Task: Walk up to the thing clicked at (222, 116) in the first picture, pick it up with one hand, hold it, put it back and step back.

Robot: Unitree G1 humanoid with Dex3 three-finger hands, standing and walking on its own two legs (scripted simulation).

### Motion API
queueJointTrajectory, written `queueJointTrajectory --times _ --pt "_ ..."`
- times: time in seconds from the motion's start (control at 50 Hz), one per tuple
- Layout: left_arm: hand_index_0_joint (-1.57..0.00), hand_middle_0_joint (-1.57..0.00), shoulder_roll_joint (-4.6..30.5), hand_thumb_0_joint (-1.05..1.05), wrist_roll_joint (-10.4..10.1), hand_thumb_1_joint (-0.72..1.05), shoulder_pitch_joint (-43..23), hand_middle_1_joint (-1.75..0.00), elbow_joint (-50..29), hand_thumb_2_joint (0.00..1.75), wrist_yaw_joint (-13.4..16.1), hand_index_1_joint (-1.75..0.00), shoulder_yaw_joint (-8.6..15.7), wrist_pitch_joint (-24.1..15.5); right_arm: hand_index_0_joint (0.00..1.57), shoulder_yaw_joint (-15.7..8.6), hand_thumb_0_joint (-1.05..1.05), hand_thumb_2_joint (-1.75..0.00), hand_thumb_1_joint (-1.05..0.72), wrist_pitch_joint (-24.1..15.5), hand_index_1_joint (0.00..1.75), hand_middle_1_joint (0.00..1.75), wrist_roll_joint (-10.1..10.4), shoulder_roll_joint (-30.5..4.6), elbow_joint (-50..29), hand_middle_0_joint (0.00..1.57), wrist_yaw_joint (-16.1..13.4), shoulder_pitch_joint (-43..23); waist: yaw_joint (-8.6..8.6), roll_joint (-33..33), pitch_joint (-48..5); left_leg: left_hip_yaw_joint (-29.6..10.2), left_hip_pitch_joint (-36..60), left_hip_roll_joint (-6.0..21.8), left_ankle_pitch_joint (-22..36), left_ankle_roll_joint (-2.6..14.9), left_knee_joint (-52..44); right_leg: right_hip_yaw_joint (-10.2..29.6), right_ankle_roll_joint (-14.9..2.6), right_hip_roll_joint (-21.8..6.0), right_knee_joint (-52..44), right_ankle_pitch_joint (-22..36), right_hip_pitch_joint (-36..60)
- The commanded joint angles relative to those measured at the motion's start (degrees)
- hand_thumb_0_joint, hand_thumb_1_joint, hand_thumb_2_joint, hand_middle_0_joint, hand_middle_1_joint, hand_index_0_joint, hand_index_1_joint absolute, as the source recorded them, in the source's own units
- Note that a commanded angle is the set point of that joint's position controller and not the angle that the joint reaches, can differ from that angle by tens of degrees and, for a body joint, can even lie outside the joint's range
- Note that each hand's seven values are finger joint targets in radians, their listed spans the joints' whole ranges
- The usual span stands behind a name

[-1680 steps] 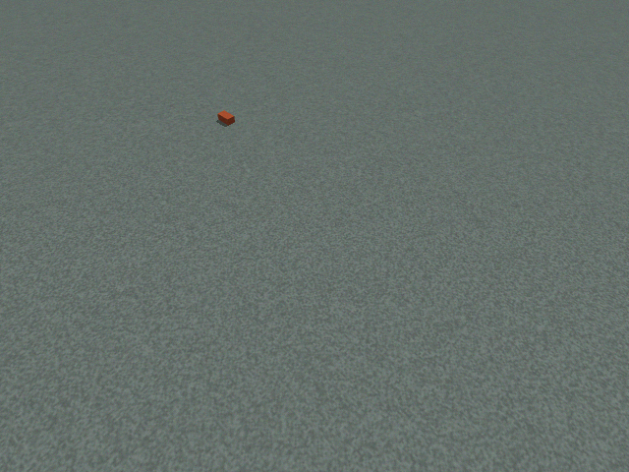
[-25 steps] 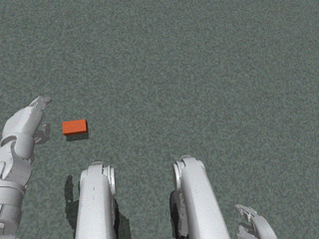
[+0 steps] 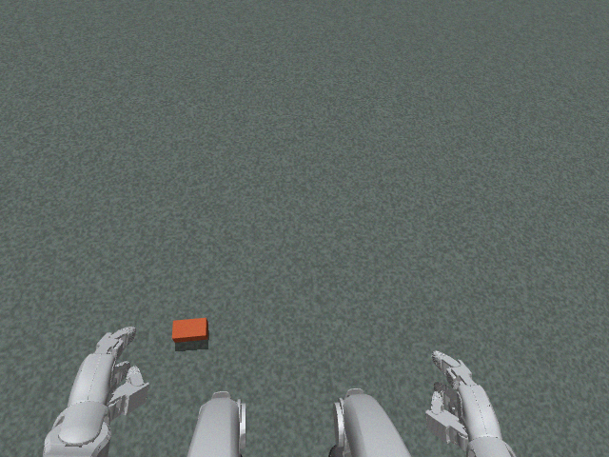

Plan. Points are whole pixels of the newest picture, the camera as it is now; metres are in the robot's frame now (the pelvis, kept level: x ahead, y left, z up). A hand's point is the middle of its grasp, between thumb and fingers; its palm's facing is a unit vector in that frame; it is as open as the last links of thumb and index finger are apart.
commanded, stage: home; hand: left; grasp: from above
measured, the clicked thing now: (190, 330) +0.49 +0.25 -0.60
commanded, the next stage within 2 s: none
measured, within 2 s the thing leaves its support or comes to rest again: neither
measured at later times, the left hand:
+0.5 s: hand (105, 418) +0.20 +0.19 +0.05, palm faces +0.09 -0.98 -0.20, open 7.4 cm
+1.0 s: hand (106, 423) +0.20 +0.19 +0.05, palm faces +0.08 -0.98 -0.20, open 7.4 cm
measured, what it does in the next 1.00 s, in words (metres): rises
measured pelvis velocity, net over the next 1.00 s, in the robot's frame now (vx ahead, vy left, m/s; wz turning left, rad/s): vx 0.04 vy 0.00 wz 0.03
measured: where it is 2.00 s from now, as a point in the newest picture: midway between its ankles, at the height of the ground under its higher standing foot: outside the picture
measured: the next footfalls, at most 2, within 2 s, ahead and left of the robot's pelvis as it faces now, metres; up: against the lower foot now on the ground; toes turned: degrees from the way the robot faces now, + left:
none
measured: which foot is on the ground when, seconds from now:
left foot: down 0.00-1.00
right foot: down 0.00-1.00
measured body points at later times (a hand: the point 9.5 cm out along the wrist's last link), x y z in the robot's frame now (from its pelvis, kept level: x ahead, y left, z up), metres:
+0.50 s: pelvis +0.05 +0.00 +0.09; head +0.06 +0.00 +0.54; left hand +0.19 +0.24 +0.07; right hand +0.22 -0.24 +0.03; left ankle +0.05 +0.13 -0.59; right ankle +0.04 -0.14 -0.59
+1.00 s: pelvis +0.04 +0.00 +0.09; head +0.06 +0.01 +0.54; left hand +0.19 +0.24 +0.06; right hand +0.21 -0.24 +0.03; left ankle +0.05 +0.13 -0.59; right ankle +0.04 -0.14 -0.59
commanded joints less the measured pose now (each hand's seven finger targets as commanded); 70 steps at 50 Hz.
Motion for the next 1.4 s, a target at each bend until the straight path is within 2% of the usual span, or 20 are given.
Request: queueJointTrajectory --times 0.0,0.02,0.1,0.18,0.26,0.32,0.44,0.54,0.6,0.74,0.86,0.9,0.94,1.0,1.08,1.16,1.18,1.2,1.28,1.38 --pt "-0.20 -0.20 5.45 0.00 -3.05 0.90 1.01 -0.30 -13.95 0.90 1.07 -0.30 5.35 -0.50 0.20 -3.19 0.00 -0.90 -0.90 -4.41 0.30 0.30 0.35 -7.95 -7.61 0.20 -3.55 2.15 -0.75 3.09 -16.41 0.70 22.85 -1.55 9.58 2.31 -18.73 0.64 -2.12 1.82 -18.45 11.05 17.35" --pt "-0.20 -0.20 4.47 0.00 -3.53 0.90 2.52 -0.30 -14.53 0.90 0.99 -0.30 4.87 -0.20 0.20 -3.07 0.00 -0.90 -0.90 -4.78 0.30 0.30 0.30 -7.83 -7.58 0.20 -3.97 2.74 -1.09 2.92 -15.27 0.64 24.31 -1.45 10.39 2.22 -20.24 0.54 -2.06 1.83 -19.68 11.91 18.95" --pt "-0.20 -0.20 3.14 0.00 -4.86 0.90 9.07 -0.30 -19.09 0.90 0.53 -0.30 4.90 1.01 0.20 -3.06 0.00 -0.90 -0.90 -6.15 0.30 0.30 0.00 -7.39 -8.59 0.20 -5.35 4.64 -0.35 3.35 -12.87 1.48 30.19 -1.63 15.12 2.06 -24.82 0.06 -1.84 1.90 -24.76 16.02 25.15" --pt "-0.20 -0.20 1.84 0.00 -5.08 0.90 16.02 -0.30 -22.55 0.90 -0.04 -0.30 4.12 1.95 0.20 -3.16 0.00 -0.90 -0.90 -7.11 0.30 0.30 -0.46 -6.87 -9.60 0.20 -6.09 5.83 0.41 3.31 -10.40 1.88 34.64 -1.67 20.69 1.75 -28.60 -0.91 -1.84 2.34 -28.26 20.44 29.79" --pt "-0.20 -0.20 0.91 0.00 -4.75 0.90 18.95 -0.30 -25.03 0.90 -0.78 -0.30 2.79 2.45 0.20 -3.14 0.00 -0.90 -0.90 -8.09 0.30 0.30 -0.95 -6.75 -10.16 0.20 -6.53 5.98 0.14 2.21 -6.45 2.25 36.50 -1.73 20.72 1.95 -31.07 -1.65 -1.70 2.53 -31.20 20.31 31.45" --pt "-0.20 -0.20 0.72 0.00 -4.65 0.90 21.38 -0.30 -25.50 0.90 -1.48 -0.30 2.87 2.68 0.20 -3.55 0.00 -0.90 -0.90 -8.70 0.30 0.30 -1.16 -7.00 -10.53 0.20 -6.69 6.06 0.49 0.49 -4.84 2.37 37.43 -1.91 21.36 2.12 -32.13 -1.80 -1.53 2.50 -32.66 20.64 32.87" --pt "-0.20 -0.20 1.27 0.00 -3.88 0.90 19.12 -0.30 -25.10 0.90 -2.80 -0.30 2.60 2.33 0.20 -3.91 0.00 -0.90 -0.90 -10.35 0.30 0.30 -1.76 -7.70 -10.48 0.20 -6.70 4.98 0.33 -0.55 -0.80 2.91 37.57 -2.07 17.97 2.19 -33.58 -2.07 -1.11 2.18 -34.14 17.28 32.04" --pt "-0.20 -0.20 1.87 0.00 -3.59 0.90 17.30 -0.30 -25.64 0.90 -3.25 -0.30 2.99 1.79 0.20 -3.93 0.00 -0.90 -0.90 -11.26 0.30 0.30 -2.10 -7.97 -10.37 0.20 -6.51 4.50 0.56 -0.41 -1.33 3.47 37.88 -2.54 15.77 2.30 -33.52 -1.47 -0.75 1.71 -34.95 15.90 32.51" --pt "-0.20 -0.20 1.90 0.00 -3.38 0.90 17.97 -0.30 -26.72 0.90 -3.12 -0.30 3.29 1.60 0.20 -3.82 0.00 -0.90 -0.90 -11.64 0.30 0.30 -2.16 -7.87 -10.27 0.20 -6.42 4.19 1.18 0.94 -2.87 3.51 38.67 -2.52 16.59 2.12 -33.57 -1.43 -0.97 1.71 -34.23 16.55 33.49" --pt "-0.20 -0.20 1.86 0.00 -3.35 0.90 18.43 -0.30 -25.74 0.90 -2.70 -0.30 3.04 1.51 0.20 -3.53 0.00 -0.90 -0.90 -11.63 0.30 0.30 -2.19 -7.94 -9.84 0.20 -6.37 3.43 1.35 1.30 -2.32 3.25 38.11 -2.40 13.45 2.17 -34.49 -1.67 -1.10 1.91 -34.64 13.78 33.25" --pt "-0.20 -0.20 1.91 0.00 -3.55 0.90 18.87 -0.30 -26.14 0.90 -2.48 -0.30 2.97 1.49 0.20 -3.58 0.00 -0.90 -0.90 -11.56 0.30 0.30 -2.09 -7.67 -10.06 0.20 -6.62 3.58 1.47 -0.70 -3.31 3.44 37.82 -2.48 15.86 2.35 -33.38 -1.55 -0.93 1.81 -34.72 15.83 34.03" --pt "-0.20 -0.20 1.64 0.00 -3.50 0.90 18.35 -0.30 -25.72 0.90 -2.64 -0.30 2.39 1.60 0.20 -3.48 0.00 -0.90 -0.90 -11.68 0.30 0.30 -2.07 -7.79 -9.85 0.20 -6.60 3.69 1.04 0.29 -2.57 3.34 37.94 -2.37 14.51 2.32 -33.95 -1.64 -0.96 1.92 -34.53 14.87 33.02" --pt "-0.20 -0.20 1.72 0.00 -3.58 0.90 18.32 -0.30 -25.52 0.90 -2.74 -0.30 2.70 1.56 0.20 -3.63 0.00 -0.90 -0.90 -11.82 0.30 0.30 -2.09 -7.98 -9.55 0.20 -6.61 3.68 1.31 1.15 -2.29 2.80 38.07 -1.98 13.76 2.07 -34.79 -2.04 -1.21 2.12 -34.03 13.76 32.84" --pt "-0.20 -0.20 2.09 0.00 -3.64 0.90 18.71 -0.30 -25.92 0.90 -2.62 -0.30 3.04 1.50 0.20 -3.74 0.00 -0.90 -0.90 -11.82 0.30 0.30 -2.06 -7.83 -9.69 0.20 -6.73 3.91 1.44 -0.13 -3.33 2.88 38.25 -2.07 16.31 2.16 -33.91 -1.90 -1.10 2.09 -34.04 15.77 33.87" --pt "-0.20 -0.20 1.54 0.00 -3.63 0.90 18.69 -0.30 -25.10 0.90 -2.77 -0.30 2.56 1.55 0.20 -3.66 0.00 -0.90 -0.90 -11.91 0.30 0.30 -2.10 -7.89 -9.23 0.20 -6.68 3.76 1.71 0.81 -1.47 2.88 37.85 -1.83 14.68 1.91 -34.76 -2.06 -1.26 2.20 -33.93 14.21 33.03" --pt "-0.20 -0.20 2.06 0.00 -3.69 0.90 18.00 -0.30 -25.91 0.90 -2.86 -0.30 2.94 1.38 0.20 -3.71 0.00 -0.90 -0.90 -11.97 0.30 0.30 -2.09 -7.88 -9.41 0.20 -6.62 4.05 1.29 0.79 -2.40 3.22 38.04 -2.03 16.03 2.10 -33.98 -1.69 -1.08 2.04 -34.06 15.73 33.73" --pt "-0.20 -0.20 1.86 0.00 -3.63 0.90 18.85 -0.30 -25.31 0.90 -2.85 -0.30 2.88 1.40 0.20 -3.79 0.00 -0.90 -0.90 -11.84 0.30 0.30 -2.11 -7.84 -9.20 0.20 -6.66 3.88 1.72 0.15 -2.21 3.45 38.07 -2.06 16.46 2.06 -33.79 -1.61 -1.04 2.00 -34.21 16.07 33.86" --pt "-0.20 -0.20 2.07 0.00 -3.60 0.90 18.38 -0.30 -25.68 0.90 -2.94 -0.30 2.73 1.42 0.20 -3.80 0.00 -0.90 -0.90 -11.86 0.30 0.30 -2.13 -7.90 -9.25 0.20 -6.66 4.17 1.31 0.59 -3.23 3.34 38.57 -2.08 17.10 2.09 -33.69 -1.62 -1.03 2.02 -34.01 16.71 34.03" --pt "-0.20 -0.20 1.91 0.00 -3.43 0.90 18.10 -0.30 -25.27 0.90 -2.84 -0.30 2.66 1.60 0.20 -3.65 0.00 -0.90 -0.90 -11.77 0.30 0.30 -2.12 -7.65 -9.48 0.20 -6.67 3.77 1.37 -0.10 -1.34 3.53 37.19 -2.18 13.84 2.19 -34.09 -1.49 -0.93 1.87 -34.86 13.88 33.17" --pt "-0.20 -0.20 2.18 0.00 -3.44 0.90 19.28 -0.30 -25.51 0.90 -2.74 -0.30 2.93 1.68 0.20 -3.86 0.00 -0.90 -0.90 -11.73 0.30 0.30 -2.05 -7.94 -9.09 0.20 -6.63 4.13 1.59 0.87 -2.81 2.86 38.40 -1.81 16.11 1.99 -34.34 -1.83 -1.23 2.10 -33.69 15.51 33.77"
